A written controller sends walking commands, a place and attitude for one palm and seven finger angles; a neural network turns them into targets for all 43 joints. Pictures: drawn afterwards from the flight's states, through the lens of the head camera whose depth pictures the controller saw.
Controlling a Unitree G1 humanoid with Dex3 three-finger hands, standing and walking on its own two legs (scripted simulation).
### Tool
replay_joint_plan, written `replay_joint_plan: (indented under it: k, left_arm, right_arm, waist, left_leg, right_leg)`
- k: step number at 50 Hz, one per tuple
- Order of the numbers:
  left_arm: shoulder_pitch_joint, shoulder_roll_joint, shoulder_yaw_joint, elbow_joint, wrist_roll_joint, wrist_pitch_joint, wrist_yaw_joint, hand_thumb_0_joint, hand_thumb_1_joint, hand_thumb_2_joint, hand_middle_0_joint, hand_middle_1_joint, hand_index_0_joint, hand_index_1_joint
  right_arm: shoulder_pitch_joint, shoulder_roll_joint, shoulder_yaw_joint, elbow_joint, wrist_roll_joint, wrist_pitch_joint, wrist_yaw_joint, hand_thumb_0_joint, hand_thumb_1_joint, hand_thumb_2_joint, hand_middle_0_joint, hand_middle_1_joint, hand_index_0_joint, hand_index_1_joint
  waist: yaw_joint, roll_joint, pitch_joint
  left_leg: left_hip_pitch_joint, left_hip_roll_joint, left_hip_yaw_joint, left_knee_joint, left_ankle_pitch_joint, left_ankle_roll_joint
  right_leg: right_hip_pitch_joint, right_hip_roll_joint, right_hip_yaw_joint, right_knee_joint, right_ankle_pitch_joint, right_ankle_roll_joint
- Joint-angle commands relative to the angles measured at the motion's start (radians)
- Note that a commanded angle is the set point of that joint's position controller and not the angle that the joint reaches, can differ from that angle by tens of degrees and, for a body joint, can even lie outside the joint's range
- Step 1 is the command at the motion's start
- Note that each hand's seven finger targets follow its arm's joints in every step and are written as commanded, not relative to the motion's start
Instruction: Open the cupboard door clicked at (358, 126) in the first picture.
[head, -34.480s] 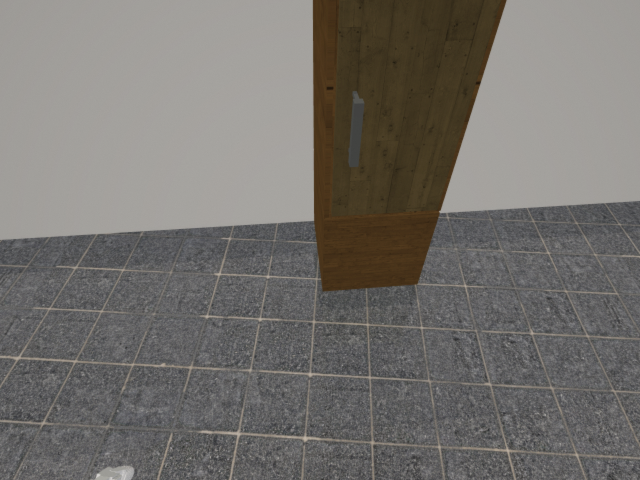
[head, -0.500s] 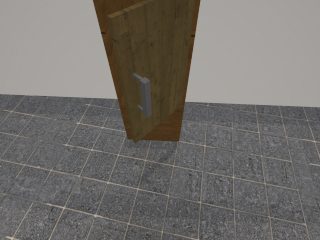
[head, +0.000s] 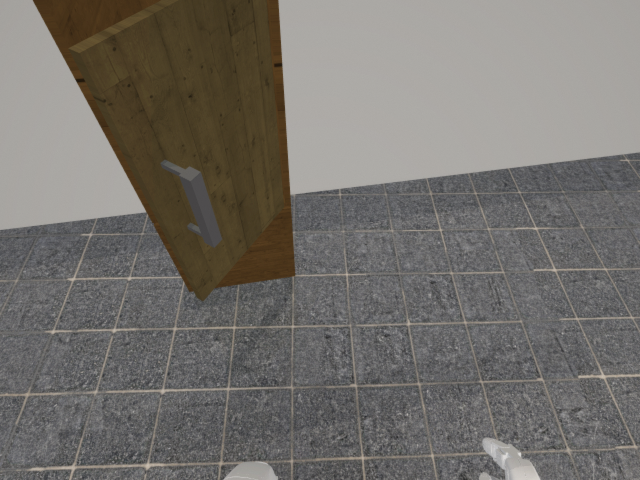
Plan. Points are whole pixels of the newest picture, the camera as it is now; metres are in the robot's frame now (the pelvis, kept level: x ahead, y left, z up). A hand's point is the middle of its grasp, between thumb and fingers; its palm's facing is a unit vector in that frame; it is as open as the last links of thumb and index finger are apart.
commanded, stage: walk to a spot facing it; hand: left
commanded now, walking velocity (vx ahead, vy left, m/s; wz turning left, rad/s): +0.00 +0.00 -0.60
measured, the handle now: (192, 205) +0.50 +0.28 -0.04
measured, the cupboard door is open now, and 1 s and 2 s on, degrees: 49 49 49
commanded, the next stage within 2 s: none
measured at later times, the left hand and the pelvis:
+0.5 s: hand (219, 448) +0.17 +0.17 -0.17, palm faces -0.31 -0.91 -0.28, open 7.4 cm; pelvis +0.00 -0.01 -0.02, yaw -18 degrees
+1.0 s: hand (261, 407) +0.23 +0.12 -0.17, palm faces -0.56 -0.81 -0.18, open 7.4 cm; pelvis +0.03 +0.00 +0.00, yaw -36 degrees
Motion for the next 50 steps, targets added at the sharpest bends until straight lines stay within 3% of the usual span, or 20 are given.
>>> replay_joint_plan:
  k: [1,2,3,4,6,10,16,19,21,22,23,26,33,36,37,38,39,40,44,50]
  left_arm:
    - [-0.035,0.200,0.051,-0.082,-0.003,-0.013,0.013,0.000,0.900,0.900,-0.200,-0.300,-0.200,-0.300]
    - [-0.043,0.167,0.041,-0.097,-0.012,-0.010,0.009,0.000,0.900,0.900,-0.200,-0.300,-0.200,-0.300]
    - [-0.023,0.111,0.028,-0.120,-0.025,-0.008,-0.005,0.000,0.900,0.900,-0.200,-0.300,-0.200,-0.300]
    - [-0.059,0.139,0.029,-0.136,-0.015,-0.009,-0.011,0.000,0.900,0.900,-0.200,-0.300,-0.200,-0.300]
    - [-0.040,0.149,0.035,-0.143,0.000,-0.009,-0.024,0.000,0.900,0.900,-0.200,-0.300,-0.200,-0.300]
    - [-0.056,0.116,0.028,-0.130,-0.005,0.005,-0.047,0.000,0.900,0.900,-0.200,-0.300,-0.200,-0.300]
    - [-0.127,0.103,0.007,-0.153,-0.008,-0.007,-0.052,0.000,0.900,0.900,-0.200,-0.300,-0.200,-0.300]
    - [-0.010,0.148,0.019,-0.118,-0.009,-0.016,-0.050,0.000,0.900,0.900,-0.200,-0.300,-0.200,-0.300]
    - [0.096,0.342,0.055,-0.087,-0.001,-0.028,-0.018,0.000,0.900,0.900,-0.200,-0.300,-0.200,-0.300]
    - [0.102,0.331,0.057,-0.084,-0.007,-0.026,-0.006,0.000,0.900,0.900,-0.200,-0.300,-0.200,-0.300]
    - [0.042,0.288,0.050,-0.102,-0.007,-0.019,-0.001,0.000,0.900,0.900,-0.200,-0.300,-0.200,-0.300]
    - [-0.076,0.226,0.037,-0.134,-0.003,-0.020,0.008,0.000,0.900,0.900,-0.200,-0.300,-0.200,-0.300]
    - [-0.078,0.244,0.040,-0.134,0.002,-0.016,0.001,0.000,0.900,0.900,-0.200,-0.300,-0.200,-0.300]
    - [-0.133,0.218,0.033,-0.142,-0.007,-0.008,-0.002,0.000,0.900,0.900,-0.200,-0.300,-0.200,-0.300]
    - [-0.136,0.177,0.024,-0.159,-0.015,-0.002,-0.006,0.000,0.900,0.900,-0.200,-0.300,-0.200,-0.300]
    - [-0.101,0.108,0.011,-0.177,-0.026,0.003,-0.017,0.000,0.900,0.900,-0.200,-0.300,-0.200,-0.300]
    - [-0.135,0.141,0.015,-0.185,-0.016,0.002,-0.021,0.000,0.900,0.900,-0.200,-0.300,-0.200,-0.300]
    - [-0.132,0.153,0.023,-0.193,-0.012,-0.002,-0.031,0.000,0.900,0.900,-0.200,-0.300,-0.200,-0.300]
    - [-0.114,0.101,0.019,-0.150,-0.003,0.002,-0.055,0.000,0.900,0.900,-0.200,-0.300,-0.200,-0.300]
    - [-0.215,0.077,0.002,-0.176,-0.002,-0.020,-0.080,0.000,0.900,0.900,-0.200,-0.300,-0.200,-0.300]
  right_arm:
    - [0.128,-0.095,-0.019,-0.039,0.005,-0.029,-0.013,0.000,-0.900,-0.900,0.200,0.300,0.200,0.300]
    - [0.174,-0.144,-0.026,-0.029,0.000,-0.039,-0.019,0.000,-0.900,-0.900,0.200,0.300,0.200,0.300]
    - [0.185,-0.242,-0.043,-0.040,-0.018,-0.049,-0.022,0.000,-0.900,-0.900,0.200,0.300,0.200,0.300]
    - [0.202,-0.273,-0.045,-0.052,-0.024,-0.041,-0.025,0.000,-0.900,-0.900,0.200,0.300,0.200,0.300]
    - [0.121,-0.226,-0.027,-0.095,-0.040,-0.041,-0.018,0.000,-0.900,-0.900,0.200,0.300,0.200,0.300]
    - [0.106,-0.175,-0.015,-0.086,-0.038,-0.042,-0.018,0.000,-0.900,-0.900,0.200,0.300,0.200,0.300]
    - [0.221,-0.217,-0.035,-0.052,-0.036,-0.036,-0.006,0.000,-0.900,-0.900,0.200,0.300,0.200,0.300]
    - [0.179,-0.229,-0.041,-0.064,-0.024,-0.032,0.001,0.000,-0.900,-0.900,0.200,0.300,0.200,0.300]
    - [0.127,-0.110,-0.014,-0.135,-0.010,-0.025,0.005,0.000,-0.900,-0.900,0.200,0.300,0.200,0.300]
    - [0.134,-0.137,-0.011,-0.122,-0.009,-0.016,-0.005,0.000,-0.900,-0.900,0.200,0.300,0.200,0.300]
    - [0.115,-0.129,-0.015,-0.110,-0.007,-0.014,-0.002,0.000,-0.900,-0.900,0.200,0.300,0.200,0.300]
    - [0.137,-0.124,-0.017,-0.077,-0.013,-0.011,0.005,0.000,-0.900,-0.900,0.200,0.300,0.200,0.300]
    - [0.151,-0.095,-0.013,-0.075,-0.007,-0.015,0.008,0.000,-0.900,-0.900,0.200,0.300,0.200,0.300]
    - [0.247,-0.110,-0.015,-0.047,-0.003,-0.028,0.000,0.000,-0.900,-0.900,0.200,0.300,0.200,0.300]
    - [0.289,-0.159,-0.021,-0.035,-0.010,-0.037,-0.007,0.000,-0.900,-0.900,0.200,0.300,0.200,0.300]
    - [0.296,-0.265,-0.039,-0.045,-0.028,-0.047,-0.010,0.000,-0.900,-0.900,0.200,0.300,0.200,0.300]
    - [0.305,-0.295,-0.044,-0.055,-0.031,-0.045,-0.016,0.000,-0.900,-0.900,0.200,0.300,0.200,0.300]
    - [0.253,-0.278,-0.036,-0.085,-0.036,-0.046,-0.017,0.000,-0.900,-0.900,0.200,0.300,0.200,0.300]
    - [0.197,-0.186,-0.013,-0.082,-0.039,-0.056,-0.013,0.000,-0.900,-0.900,0.200,0.300,0.200,0.300]
    - [0.314,-0.211,-0.033,-0.032,-0.040,-0.061,0.005,0.000,-0.900,-0.900,0.200,0.300,0.200,0.300]
  waist:
    - [-0.077,-0.088,-0.139]
    - [-0.094,0.034,-0.155]
    - [-0.088,0.334,-0.156]
    - [-0.093,0.326,-0.128]
    - [-0.046,0.146,-0.071]
    - [-0.030,0.272,-0.053]
    - [-0.084,0.269,-0.120]
    - [-0.010,0.185,-0.144]
    - [0.048,-0.325,-0.167]
    - [0.051,-0.269,-0.172]
    - [0.026,-0.196,-0.110]
    - [-0.034,-0.178,-0.124]
    - [-0.039,-0.115,-0.116]
    - [-0.099,-0.099,-0.114]
    - [-0.114,0.045,-0.125]
    - [-0.105,0.374,-0.119]
    - [-0.114,0.333,-0.111]
    - [-0.083,0.206,-0.085]
    - [-0.051,0.232,-0.101]
    - [-0.118,0.252,-0.077]
  left_leg:
    - [0.233,-0.006,-0.004,-0.330,0.189,0.010]
    - [0.389,0.087,-0.072,-0.447,0.221,0.034]
    - [0.471,0.364,-0.365,-0.562,0.260,0.132]
    - [0.366,0.496,-0.445,-0.560,0.363,0.231]
    - [0.192,0.451,-0.350,-0.553,0.296,0.269]
    - [0.216,0.264,-0.025,-0.460,0.554,0.179]
    - [0.298,0.300,0.047,-0.360,0.700,0.166]
    - [0.162,0.264,0.118,-0.172,0.546,0.082]
    - [-0.185,0.053,0.163,0.252,-0.244,-0.012]
    - [-0.218,0.082,0.038,0.357,-0.222,0.004]
    - [-0.240,0.102,0.018,0.380,-0.146,0.003]
    - [-0.163,0.098,0.030,0.320,-0.020,-0.018]
    - [0.001,0.024,0.062,-0.010,0.024,-0.011]
    - [0.222,0.018,0.055,-0.285,0.183,0.000]
    - [0.323,0.112,-0.040,-0.423,0.159,0.030]
    - [0.370,0.385,-0.363,-0.565,0.141,0.131]
    - [0.279,0.508,-0.449,-0.595,0.198,0.221]
    - [0.176,0.495,-0.387,-0.587,0.197,0.252]
    - [0.247,0.303,-0.056,-0.517,0.328,0.162]
    - [0.290,0.331,0.030,-0.525,0.119,0.159]
  right_leg:
    - [-0.017,-0.202,0.246,0.012,0.379,-0.079]
    - [-0.151,-0.122,0.170,0.079,0.195,-0.028]
    - [-0.332,0.007,-0.001,0.283,-0.233,0.037]
    - [-0.332,-0.027,-0.113,0.492,-0.402,0.074]
    - [-0.304,-0.078,-0.138,0.666,-0.325,0.089]
    - [-0.289,-0.104,-0.215,0.624,-0.216,0.103]
    - [-0.141,-0.086,-0.310,0.309,-0.216,0.076]
    - [0.125,-0.096,-0.292,0.018,0.058,0.037]
    - [0.294,-0.495,0.226,-0.101,0.666,-0.150]
    - [0.288,-0.491,0.205,-0.089,0.580,-0.212]
    - [0.212,-0.435,0.168,-0.111,0.383,-0.207]
    - [0.147,-0.325,0.058,-0.070,0.430,-0.157]
    - [0.057,-0.290,0.143,-0.075,0.286,-0.151]
    - [-0.094,-0.235,0.138,-0.011,0.168,-0.074]
    - [-0.200,-0.152,0.070,0.071,0.025,-0.024]
    - [-0.352,-0.007,-0.089,0.315,-0.279,0.046]
    - [-0.334,-0.039,-0.138,0.535,-0.398,0.065]
    - [-0.287,-0.094,-0.128,0.639,-0.356,0.070]
    - [-0.304,-0.122,-0.217,0.641,-0.202,0.092]
    - [-0.218,-0.127,-0.313,0.293,-0.223,0.074]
